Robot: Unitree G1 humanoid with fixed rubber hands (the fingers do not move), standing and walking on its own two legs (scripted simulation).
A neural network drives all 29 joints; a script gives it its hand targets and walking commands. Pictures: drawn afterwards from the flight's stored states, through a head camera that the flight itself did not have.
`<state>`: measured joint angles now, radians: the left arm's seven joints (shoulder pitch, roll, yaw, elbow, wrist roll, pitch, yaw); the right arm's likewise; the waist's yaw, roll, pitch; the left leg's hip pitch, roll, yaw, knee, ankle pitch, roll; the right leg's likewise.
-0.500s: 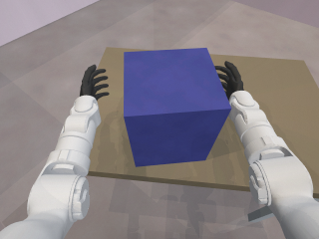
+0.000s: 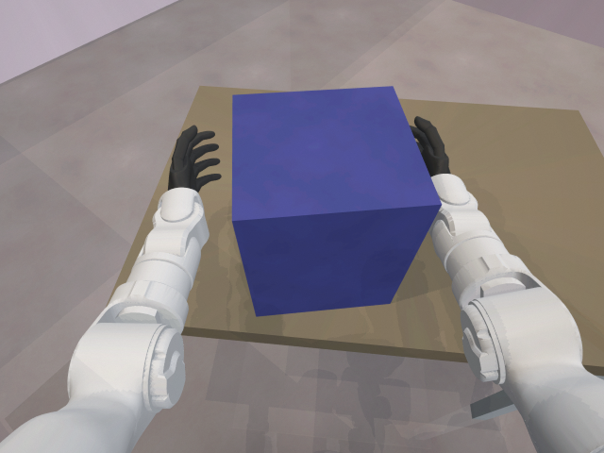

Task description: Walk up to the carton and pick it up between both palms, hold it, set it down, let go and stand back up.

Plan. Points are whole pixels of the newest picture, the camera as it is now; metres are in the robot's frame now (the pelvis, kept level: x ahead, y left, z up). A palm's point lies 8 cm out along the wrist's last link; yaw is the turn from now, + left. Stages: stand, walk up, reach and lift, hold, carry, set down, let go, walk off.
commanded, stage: reach and lift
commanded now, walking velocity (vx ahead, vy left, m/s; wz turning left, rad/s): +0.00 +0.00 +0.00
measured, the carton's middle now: (319, 210) +0.43 +0.04 +0.05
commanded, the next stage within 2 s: none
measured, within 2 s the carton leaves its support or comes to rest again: leaves its support in 1.78 s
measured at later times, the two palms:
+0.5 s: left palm (193, 190) +0.41 +0.20 +0.10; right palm (425, 186) +0.45 -0.10 +0.10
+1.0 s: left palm (192, 190) +0.41 +0.20 +0.10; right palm (421, 187) +0.45 -0.10 +0.10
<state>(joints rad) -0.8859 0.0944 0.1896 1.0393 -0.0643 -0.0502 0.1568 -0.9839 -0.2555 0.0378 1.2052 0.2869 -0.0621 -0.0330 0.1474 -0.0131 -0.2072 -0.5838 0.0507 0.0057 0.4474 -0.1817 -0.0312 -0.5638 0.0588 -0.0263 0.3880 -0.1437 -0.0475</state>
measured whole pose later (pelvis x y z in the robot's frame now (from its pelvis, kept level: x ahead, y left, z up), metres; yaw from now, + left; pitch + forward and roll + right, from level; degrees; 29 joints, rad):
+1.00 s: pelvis +0.03 +0.01 +0.01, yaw +0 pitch +6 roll +0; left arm -0.69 -0.12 0.49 0.68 0.34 0.07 0.07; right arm -0.79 -0.01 -0.42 1.00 -0.25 -0.14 0.03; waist 0.09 -0.02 -0.04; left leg -0.25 0.04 0.05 0.34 -0.20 -0.01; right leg -0.24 0.03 -0.03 0.30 -0.18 -0.03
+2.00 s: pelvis -0.01 +0.00 +0.01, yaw +2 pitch +7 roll +0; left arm -0.74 -0.09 0.49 0.82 0.35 -0.12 0.09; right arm -0.80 -0.03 -0.44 1.13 -0.33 -0.39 -0.06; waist 0.08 -0.06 -0.06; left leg -0.29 0.03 0.05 0.28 -0.11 -0.02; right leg -0.28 0.02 -0.08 0.27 -0.11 -0.04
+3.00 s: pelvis -0.01 +0.01 +0.01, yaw +4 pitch -5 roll -1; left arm -0.75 0.01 0.27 0.43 0.25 0.54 0.08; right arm -0.77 -0.05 -0.11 0.80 0.12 0.14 -0.13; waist -0.04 -0.07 -0.02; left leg -0.10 0.02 0.02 0.35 -0.17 0.00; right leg -0.05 0.01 -0.11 0.28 -0.15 -0.02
